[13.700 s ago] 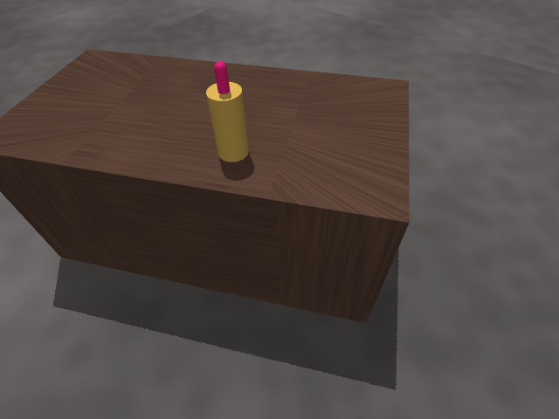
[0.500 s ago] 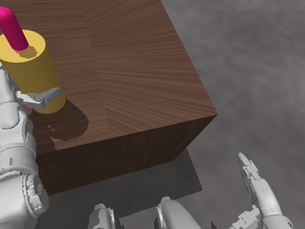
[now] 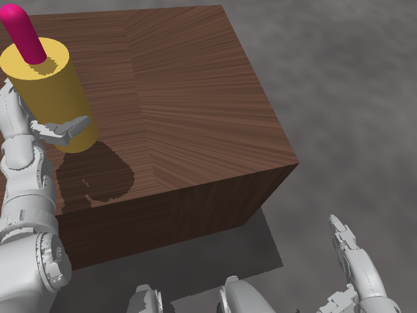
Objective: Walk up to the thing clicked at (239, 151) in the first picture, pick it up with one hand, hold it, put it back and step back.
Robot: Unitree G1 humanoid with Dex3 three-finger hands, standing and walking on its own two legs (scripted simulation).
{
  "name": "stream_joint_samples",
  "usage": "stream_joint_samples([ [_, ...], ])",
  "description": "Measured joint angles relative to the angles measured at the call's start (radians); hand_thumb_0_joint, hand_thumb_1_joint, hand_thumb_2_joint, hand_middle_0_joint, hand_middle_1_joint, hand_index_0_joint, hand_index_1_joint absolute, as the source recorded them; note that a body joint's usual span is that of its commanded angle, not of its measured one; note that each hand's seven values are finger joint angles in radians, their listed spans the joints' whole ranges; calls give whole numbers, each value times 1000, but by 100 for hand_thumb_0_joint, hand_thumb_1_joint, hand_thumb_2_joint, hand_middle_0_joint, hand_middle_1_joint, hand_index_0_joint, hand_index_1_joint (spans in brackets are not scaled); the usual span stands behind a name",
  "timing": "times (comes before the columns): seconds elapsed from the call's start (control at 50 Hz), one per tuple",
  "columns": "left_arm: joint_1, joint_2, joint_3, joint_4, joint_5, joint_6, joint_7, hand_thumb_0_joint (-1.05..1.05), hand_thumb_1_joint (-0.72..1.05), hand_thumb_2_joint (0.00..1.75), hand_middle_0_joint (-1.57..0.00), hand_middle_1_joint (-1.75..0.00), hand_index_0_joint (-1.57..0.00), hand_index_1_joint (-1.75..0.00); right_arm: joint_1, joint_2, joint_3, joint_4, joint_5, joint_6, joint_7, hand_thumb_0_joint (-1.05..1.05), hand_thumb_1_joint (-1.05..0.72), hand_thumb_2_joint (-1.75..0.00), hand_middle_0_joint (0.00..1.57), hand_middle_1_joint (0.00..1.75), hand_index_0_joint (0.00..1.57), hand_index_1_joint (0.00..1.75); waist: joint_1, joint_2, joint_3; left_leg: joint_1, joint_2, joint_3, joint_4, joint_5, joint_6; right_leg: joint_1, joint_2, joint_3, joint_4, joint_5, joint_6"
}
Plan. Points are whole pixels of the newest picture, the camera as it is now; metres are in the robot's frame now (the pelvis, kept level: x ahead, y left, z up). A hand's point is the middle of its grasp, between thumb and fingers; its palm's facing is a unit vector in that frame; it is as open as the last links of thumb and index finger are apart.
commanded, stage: settle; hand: left
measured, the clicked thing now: (51, 88) +0.51 +0.21 +0.11
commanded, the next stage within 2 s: lift in 0.24 s
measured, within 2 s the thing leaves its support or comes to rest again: neither
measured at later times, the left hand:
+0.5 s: hand (49, 94) +0.51 +0.22 +0.09, palm faces +0.24 -0.97 +0.00, open 11.7 cm
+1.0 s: hand (40, 95) +0.44 +0.19 +0.16, palm faces +0.22 -0.97 +0.00, open 11.7 cm
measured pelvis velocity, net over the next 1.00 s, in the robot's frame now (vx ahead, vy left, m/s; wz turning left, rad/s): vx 0.02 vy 0.00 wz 0.00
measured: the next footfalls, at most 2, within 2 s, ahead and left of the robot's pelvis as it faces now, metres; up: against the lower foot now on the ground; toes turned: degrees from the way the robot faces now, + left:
none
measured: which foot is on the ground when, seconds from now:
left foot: down 0.00-1.00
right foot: down 0.00-1.00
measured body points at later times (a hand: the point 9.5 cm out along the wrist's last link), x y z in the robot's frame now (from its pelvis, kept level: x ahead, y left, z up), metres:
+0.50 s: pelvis +0.01 +0.00 +0.01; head +0.12 +0.03 +0.45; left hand +0.49 +0.27 +0.09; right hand +0.17 -0.26 +0.00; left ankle +0.03 +0.13 -0.66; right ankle +0.00 -0.14 -0.66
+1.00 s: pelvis +0.02 +0.00 +0.04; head +0.06 +0.00 +0.49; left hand +0.42 +0.25 +0.16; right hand +0.17 -0.26 +0.00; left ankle +0.03 +0.13 -0.66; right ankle +0.00 -0.14 -0.66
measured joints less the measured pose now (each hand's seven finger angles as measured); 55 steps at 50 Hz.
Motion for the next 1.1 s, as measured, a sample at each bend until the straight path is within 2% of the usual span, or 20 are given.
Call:
stream_joint_samples([
  [0.38, -14, -4, -16, -7, -13, 41, -11, 0, -55, 103, -62, -90, -64, -90, -18, 10, -1, 63, 8, 0, -2, -1, 52, -6, 6, 5, 6, 5, 18, 11, -1, 58, -2, 10, -48, 4, 3, 57, -3, 7, -53, 10, 3],
  [0.52, 15, -27, -22, -59, -24, 58, -3, 0, -55, 103, -62, -90, -64, -90, -6, 6, -16, 55, 14, 7, -4, -1, 52, -6, 6, 5, 6, 5, 32, 15, 0, 84, -2, 17, -69, 7, 4, 80, -4, 13, -71, 13, 4],
  [0.78, 141, -115, -93, -249, -50, 153, 11, 0, -55, 103, -62, -90, -64, -89, 12, 3, -49, 104, 36, 12, -23, -1, 52, -5, 6, 5, 6, 5, 85, 21, -20, 213, -4, 27, -145, 20, 3, 205, -8, 19, -146, 28, 3],
  [0.96, 265, -188, -139, -455, -81, 256, 39, 0, -56, 103, -62, -89, -65, -89, 9, 13, -65, 175, 60, 13, -48, -1, 53, -5, 6, 5, 6, 5, 132, 36, -12, 320, -13, 40, -208, 41, 4, 303, -18, 29, -196, 44, 4],
  [1.1, 343, -219, -172, -595, -87, 333, 57, 0, -56, 103, -62, -89, -65, -89, -6, 18, -73, 235, 74, 4, -72, -1, 53, -5, 6, 5, 6, 5, 157, 33, 2, 390, -22, 42, -255, 64, 2, 366, -27, 29, -225, 57, 3],
])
